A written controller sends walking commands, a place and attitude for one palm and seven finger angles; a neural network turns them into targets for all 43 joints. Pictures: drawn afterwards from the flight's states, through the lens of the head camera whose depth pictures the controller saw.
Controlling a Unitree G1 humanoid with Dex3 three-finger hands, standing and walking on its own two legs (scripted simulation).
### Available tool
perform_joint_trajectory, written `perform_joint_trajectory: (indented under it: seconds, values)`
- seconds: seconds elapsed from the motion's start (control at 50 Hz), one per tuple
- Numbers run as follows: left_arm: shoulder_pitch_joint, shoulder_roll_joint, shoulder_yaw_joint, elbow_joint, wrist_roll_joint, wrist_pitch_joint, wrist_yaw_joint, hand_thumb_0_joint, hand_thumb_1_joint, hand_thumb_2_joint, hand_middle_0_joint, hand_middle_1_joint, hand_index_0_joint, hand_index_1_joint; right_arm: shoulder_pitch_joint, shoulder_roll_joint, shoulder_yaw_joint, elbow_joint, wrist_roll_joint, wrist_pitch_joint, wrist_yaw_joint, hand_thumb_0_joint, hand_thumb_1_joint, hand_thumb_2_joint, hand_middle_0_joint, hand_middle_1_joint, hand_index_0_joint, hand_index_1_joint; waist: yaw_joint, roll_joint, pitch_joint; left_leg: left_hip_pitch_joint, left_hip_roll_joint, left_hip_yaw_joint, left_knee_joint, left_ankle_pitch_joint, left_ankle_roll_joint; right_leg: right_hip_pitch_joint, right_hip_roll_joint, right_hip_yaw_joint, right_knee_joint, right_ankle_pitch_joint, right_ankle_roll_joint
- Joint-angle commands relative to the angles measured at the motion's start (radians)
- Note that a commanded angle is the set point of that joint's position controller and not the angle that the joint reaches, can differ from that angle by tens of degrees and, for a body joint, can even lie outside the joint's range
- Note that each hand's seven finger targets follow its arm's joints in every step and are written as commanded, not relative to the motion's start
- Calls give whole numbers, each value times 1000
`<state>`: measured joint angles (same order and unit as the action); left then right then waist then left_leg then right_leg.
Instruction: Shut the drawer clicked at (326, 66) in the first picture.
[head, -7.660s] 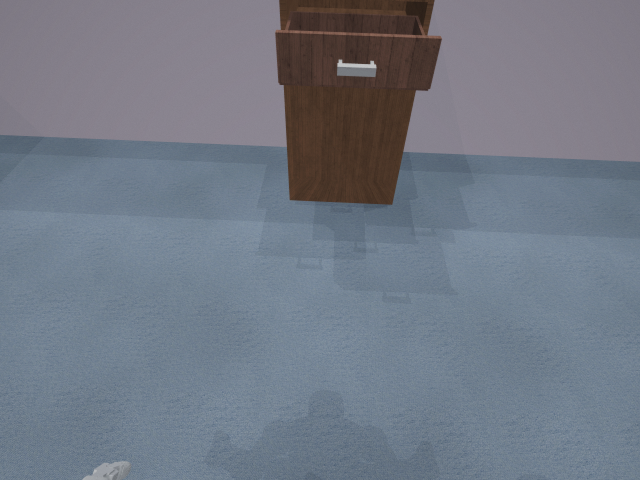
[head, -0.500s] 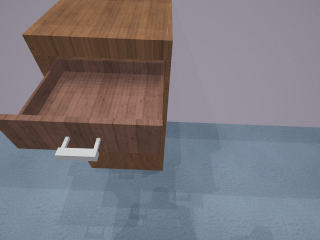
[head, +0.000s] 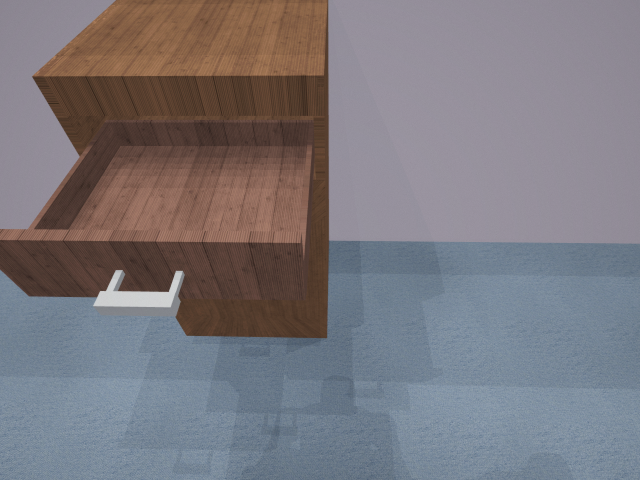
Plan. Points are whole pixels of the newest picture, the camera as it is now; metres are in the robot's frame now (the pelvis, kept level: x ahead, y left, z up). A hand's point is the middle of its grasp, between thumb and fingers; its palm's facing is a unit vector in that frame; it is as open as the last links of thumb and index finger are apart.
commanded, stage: shuffle to correct the standing spot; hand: left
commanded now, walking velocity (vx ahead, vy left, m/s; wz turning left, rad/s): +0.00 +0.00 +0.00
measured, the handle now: (143, 290) +0.35 +0.28 +0.02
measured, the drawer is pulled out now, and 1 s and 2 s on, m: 0.30 0.30 0.30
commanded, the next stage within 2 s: come to a stop and stand still in 0.48 s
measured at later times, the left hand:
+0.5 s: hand out of the picture +0.03 +0.20 -0.18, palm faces +0.05 -0.98 -0.21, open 7.4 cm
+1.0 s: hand out of the picture +0.08 +0.22 -0.17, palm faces +0.04 -0.97 -0.24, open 7.3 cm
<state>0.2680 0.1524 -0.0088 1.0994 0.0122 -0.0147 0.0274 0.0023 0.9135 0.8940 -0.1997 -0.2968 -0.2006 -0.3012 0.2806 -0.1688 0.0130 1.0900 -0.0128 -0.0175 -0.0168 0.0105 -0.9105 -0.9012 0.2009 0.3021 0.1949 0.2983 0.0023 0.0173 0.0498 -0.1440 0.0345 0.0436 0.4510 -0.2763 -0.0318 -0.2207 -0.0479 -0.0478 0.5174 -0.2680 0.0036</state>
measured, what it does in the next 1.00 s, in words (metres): steps on the spot: left foot, then right foot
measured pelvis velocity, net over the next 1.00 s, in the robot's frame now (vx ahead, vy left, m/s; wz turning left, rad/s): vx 0.06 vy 0.03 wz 0.01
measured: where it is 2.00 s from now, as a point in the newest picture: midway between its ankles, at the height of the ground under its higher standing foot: outside the picture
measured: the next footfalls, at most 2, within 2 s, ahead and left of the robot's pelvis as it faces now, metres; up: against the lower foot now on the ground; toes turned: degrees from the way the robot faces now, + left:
left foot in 0.68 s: +0.09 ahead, +0.16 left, +0.00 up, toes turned +4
right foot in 0.92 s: +0.11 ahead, -0.06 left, +0.00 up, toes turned -3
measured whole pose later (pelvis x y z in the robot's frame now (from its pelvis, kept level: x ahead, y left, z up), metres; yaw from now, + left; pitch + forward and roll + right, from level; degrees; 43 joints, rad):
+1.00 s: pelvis +0.06 +0.03 -0.01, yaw +0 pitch -1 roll +2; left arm 0.25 0.16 0.02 1.04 0.02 0.00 0.03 0.00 0.93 0.89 -0.20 -0.30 -0.20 -0.30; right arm 0.18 -0.17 -0.02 1.02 -0.01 0.00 -0.03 0.01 -0.93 -0.90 0.20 0.30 0.20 0.30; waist 0.01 0.00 0.07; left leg -0.21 0.02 0.10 0.52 -0.28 -0.01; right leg -0.26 -0.02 -0.06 0.59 -0.30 -0.04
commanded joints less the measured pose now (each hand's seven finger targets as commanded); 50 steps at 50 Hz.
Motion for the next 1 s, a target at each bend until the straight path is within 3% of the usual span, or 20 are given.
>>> perform_joint_trajectory:
  seconds: [0.0,0.08,0.22,0.28,0.34,0.4,0.44,0.48,0.52,0.54,0.58,0.6,0.64,0.66,0.68,0.7,0.74,0.84,0.92,0.98]
  values:
    - [49,129,21,-28,-4,-15,4,0,900,900,-200,-300,-200,-300,59,-75,-11,-18,0,-7,-6,0,-900,-900,200,300,200,300,-1,-29,8,-35,46,-31,-76,116,42,5,-71,92,-131,128,-38]
    - [52,128,22,-22,-3,-19,4,0,900,900,-200,-300,-200,-300,62,-72,-11,-5,0,-5,-6,0,-900,-900,200,300,200,300,1,-29,-1,-27,45,-19,-69,107,35,17,-73,99,-142,136,-42]
    - [75,172,52,-40,8,-5,3,0,900,900,-200,-300,-200,-300,79,-58,-19,-10,-8,21,6,0,-900,-900,200,300,200,300,13,-127,87,-112,-3,34,47,-98,31,-58,-148,214,-272,-275,-100]
    - [61,175,66,-59,10,-3,4,0,900,900,-200,-300,-200,-300,112,-54,-21,-12,-9,14,8,0,-900,-900,200,300,200,300,2,-118,82,-101,0,35,53,-70,34,-75,-168,216,-246,-233,-115]
    - [42,138,67,-77,10,1,2,0,900,900,-200,-300,-200,-300,172,-74,-23,0,-9,0,4,0,-900,-900,200,300,200,300,-11,15,59,-47,36,-10,-36,33,50,-76,-81,93,-73,-119,-85]
    - [26,72,55,-98,16,2,-2,0,900,900,-200,-300,-200,-300,187,-127,-30,-7,-12,-5,-6,0,-900,-900,200,300,200,300,-4,220,53,-34,159,-136,-110,239,138,-109,25,-72,132,-147,-45]
    - [39,62,52,-94,13,-2,-2,0,900,900,-200,-300,-200,-300,161,-121,-26,-24,-11,-3,-12,0,-900,-900,200,300,200,300,16,176,64,-51,155,-128,-66,368,156,-87,23,-61,119,-142,-49]
    - [114,93,65,-66,9,-13,-1,0,900,900,-200,-300,-200,-300,111,-107,-25,-54,-8,-8,-12,0,-900,-900,200,300,200,300,55,36,18,-139,72,-49,74,362,113,77,-45,40,56,128,-80]
    - [240,200,95,-22,9,-19,8,0,900,900,-200,-300,-200,-300,61,-69,-27,-97,-3,-6,-7,0,-900,-900,200,300,200,300,92,-274,-25,-366,-38,73,282,-84,36,301,-307,304,-72,523,-178]
    - [269,208,102,-14,12,-20,16,0,900,900,-200,-300,-200,-300,-1,-69,-31,-119,-3,-2,-7,0,-900,-900,200,300,200,300,118,-324,17,-450,-20,45,402,-307,26,311,-380,376,-107,681,-234]
    - [220,191,103,-35,26,-14,30,0,900,900,-200,-300,-200,-300,-36,-58,-38,-142,5,-5,-1,0,-900,-900,200,300,200,300,100,-266,25,-457,31,-55,396,-347,35,279,-380,313,-61,735,-231]
    - [134,178,94,-60,27,-4,28,0,900,900,-200,-300,-200,-300,2,-42,-40,-128,11,-4,4,0,-900,-900,200,300,200,300,46,-257,15,-339,32,-52,247,-273,35,187,-315,209,-14,676,-179]
    - [5,130,80,-113,11,10,24,0,900,900,-200,-300,-200,-300,220,-47,-41,-33,3,-14,3,0,-900,-900,200,300,200,300,-62,-76,-39,41,-2,6,-54,218,30,-44,-126,18,202,371,-61]
    - [18,78,70,-133,-7,18,23,0,900,900,-200,-300,-200,-300,265,-130,-54,-20,-11,-22,-12,0,-900,-900,200,300,200,300,-58,217,-70,124,190,-231,-91,545,95,-209,-3,-47,360,-87,9]
    - [16,73,66,-137,-13,28,31,0,900,900,-200,-300,-200,-300,236,-149,-56,-31,-10,-10,-24,0,-900,-900,200,300,200,300,-45,245,-73,46,286,-295,-114,767,168,-189,14,31,442,-364,8]
    - [46,77,67,-136,-10,34,32,0,900,900,-200,-300,-200,-300,168,-141,-51,-62,-16,0,-18,0,-900,-900,200,300,200,300,-21,167,-70,3,303,-264,-108,648,222,-157,-10,49,485,-357,-11]
    - [22,51,56,-112,3,34,28,0,900,900,-200,-300,-200,-300,54,-113,-40,-88,-18,-11,-20,0,-900,-900,200,300,200,300,1,142,33,-119,287,-251,-133,584,224,-154,-37,56,459,-309,-11]
    - [83,46,38,-78,-4,21,9,0,900,900,-200,-300,-200,-300,-2,-119,-44,-89,-8,-4,-28,0,-900,-900,200,300,200,300,16,96,-36,29,201,-105,-40,685,167,-56,-7,-3,67,-58,6]
    - [73,127,43,-94,8,5,9,0,900,900,-200,-300,-200,-300,-11,-70,-51,-104,6,10,-19,0,-900,-900,200,300,200,300,-4,-45,-53,-52,65,-22,20,220,61,1,-110,158,-68,403,-55]
    - [20,139,44,-108,7,1,8,0,900,900,-200,-300,-200,-300,3,-51,-49,-89,3,28,-15,0,-900,-900,200,300,200,300,-23,-167,-45,-29,24,7,40,55,34,-58,-150,196,-117,339,-97]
